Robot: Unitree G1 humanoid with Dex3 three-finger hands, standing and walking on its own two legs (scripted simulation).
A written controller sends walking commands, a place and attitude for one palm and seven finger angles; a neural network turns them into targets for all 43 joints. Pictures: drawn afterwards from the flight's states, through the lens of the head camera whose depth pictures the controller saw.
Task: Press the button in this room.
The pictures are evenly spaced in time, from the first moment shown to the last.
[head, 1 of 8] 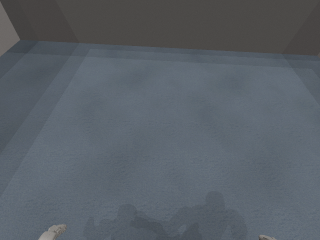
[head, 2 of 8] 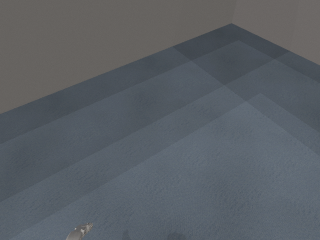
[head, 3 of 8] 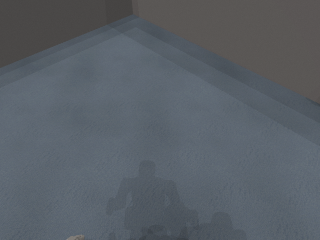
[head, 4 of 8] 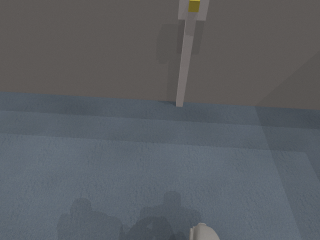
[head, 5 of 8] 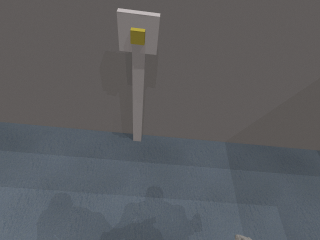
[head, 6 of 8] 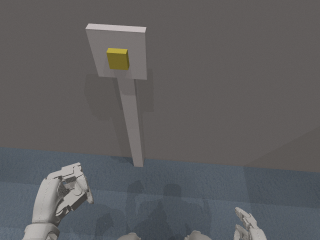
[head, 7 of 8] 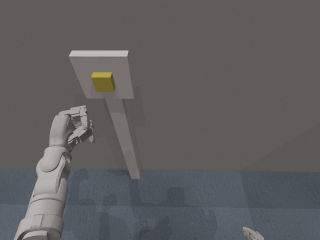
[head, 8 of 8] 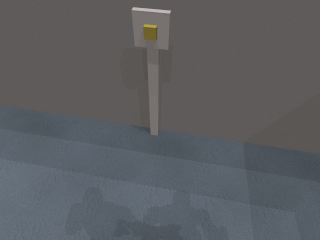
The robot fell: no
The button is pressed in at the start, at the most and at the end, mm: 0 13 0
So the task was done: yes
